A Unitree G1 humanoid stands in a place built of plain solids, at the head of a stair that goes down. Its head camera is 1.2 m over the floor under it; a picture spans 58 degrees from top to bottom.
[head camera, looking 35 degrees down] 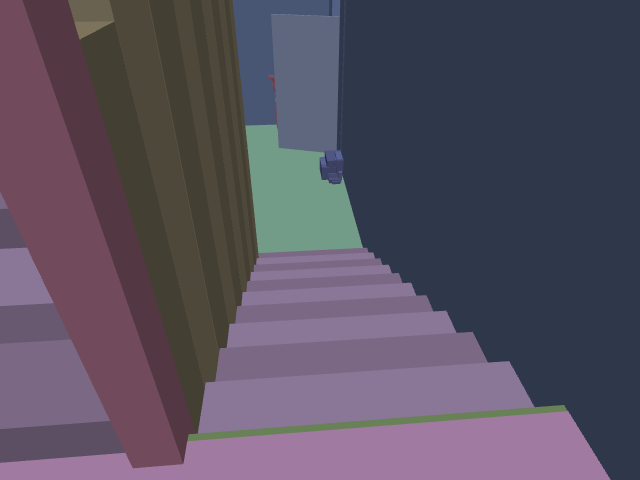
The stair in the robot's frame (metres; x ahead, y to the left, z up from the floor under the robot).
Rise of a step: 0.16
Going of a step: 0.30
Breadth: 1.17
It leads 5 degrees to the left of straight ahead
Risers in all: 11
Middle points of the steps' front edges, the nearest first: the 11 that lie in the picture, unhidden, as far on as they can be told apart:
0.77 -0.18 0.00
1.07 -0.16 -0.15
1.37 -0.13 -0.31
1.66 -0.11 -0.47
1.96 -0.08 -0.62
2.26 -0.06 -0.78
2.56 -0.03 -0.94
2.86 0.00 -1.09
3.16 0.02 -1.25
3.46 0.05 -1.41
3.76 0.07 -1.56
